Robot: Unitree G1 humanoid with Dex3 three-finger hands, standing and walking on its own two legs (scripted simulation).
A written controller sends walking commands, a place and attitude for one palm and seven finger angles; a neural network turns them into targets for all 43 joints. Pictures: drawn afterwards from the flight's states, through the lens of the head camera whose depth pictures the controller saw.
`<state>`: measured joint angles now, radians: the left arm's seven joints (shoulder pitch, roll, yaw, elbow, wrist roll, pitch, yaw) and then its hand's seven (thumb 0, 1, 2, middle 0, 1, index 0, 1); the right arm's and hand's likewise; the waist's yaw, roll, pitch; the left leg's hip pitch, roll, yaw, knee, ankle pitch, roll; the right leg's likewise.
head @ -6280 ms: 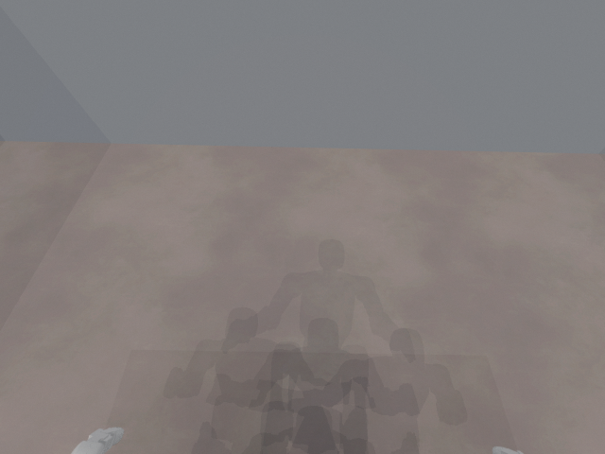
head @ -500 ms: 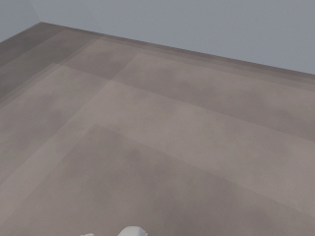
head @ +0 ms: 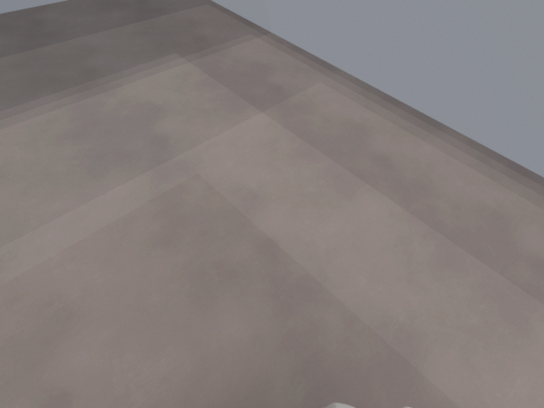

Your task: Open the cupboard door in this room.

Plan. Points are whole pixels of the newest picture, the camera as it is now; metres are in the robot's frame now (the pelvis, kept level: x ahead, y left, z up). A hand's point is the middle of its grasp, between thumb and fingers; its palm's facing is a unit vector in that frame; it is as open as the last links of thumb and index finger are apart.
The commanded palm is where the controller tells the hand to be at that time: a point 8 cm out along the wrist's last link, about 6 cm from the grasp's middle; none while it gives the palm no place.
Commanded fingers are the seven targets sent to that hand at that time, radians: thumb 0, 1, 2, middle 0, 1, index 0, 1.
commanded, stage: turn or walk to find it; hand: left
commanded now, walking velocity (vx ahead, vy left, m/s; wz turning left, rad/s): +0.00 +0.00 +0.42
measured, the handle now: out of the picture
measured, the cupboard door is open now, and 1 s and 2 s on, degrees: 0 0 0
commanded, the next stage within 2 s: none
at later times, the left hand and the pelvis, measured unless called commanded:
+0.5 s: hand out of the picture +0.03 +0.15 -0.14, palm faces +0.21 -0.94 -0.28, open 7.4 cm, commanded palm none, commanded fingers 0.00 0.90 0.90 -0.20 -0.30 -0.20 -0.30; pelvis -0.05 -0.06 +0.00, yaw +12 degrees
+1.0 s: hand out of the picture -0.18 +0.18 -0.19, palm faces +0.48 -0.84 -0.23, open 7.4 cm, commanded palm none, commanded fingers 0.00 0.90 0.90 -0.20 -0.30 -0.20 -0.30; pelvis -0.10 -0.02 +0.00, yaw +25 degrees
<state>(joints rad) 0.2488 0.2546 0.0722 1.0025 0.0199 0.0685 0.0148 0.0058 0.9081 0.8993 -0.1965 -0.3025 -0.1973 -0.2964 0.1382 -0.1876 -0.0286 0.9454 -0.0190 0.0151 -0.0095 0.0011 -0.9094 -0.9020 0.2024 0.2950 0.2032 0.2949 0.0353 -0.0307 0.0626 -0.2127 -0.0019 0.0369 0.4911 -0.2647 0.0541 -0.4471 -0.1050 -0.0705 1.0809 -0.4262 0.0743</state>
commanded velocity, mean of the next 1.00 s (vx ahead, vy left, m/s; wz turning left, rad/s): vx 0.00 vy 0.00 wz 0.42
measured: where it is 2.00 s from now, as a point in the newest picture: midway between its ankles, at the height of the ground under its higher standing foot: outside the picture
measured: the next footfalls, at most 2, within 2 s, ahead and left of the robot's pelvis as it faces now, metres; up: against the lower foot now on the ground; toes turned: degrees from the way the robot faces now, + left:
right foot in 0.40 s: +0.03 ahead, -0.15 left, +0.00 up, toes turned +6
left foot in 0.86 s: -0.12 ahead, +0.08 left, +0.00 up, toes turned +27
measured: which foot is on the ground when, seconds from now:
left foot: down 0.00-0.40, up 0.42-0.84, down 0.86-1.00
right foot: up 0.00-0.38, down 0.40-0.86, up 0.88-1.00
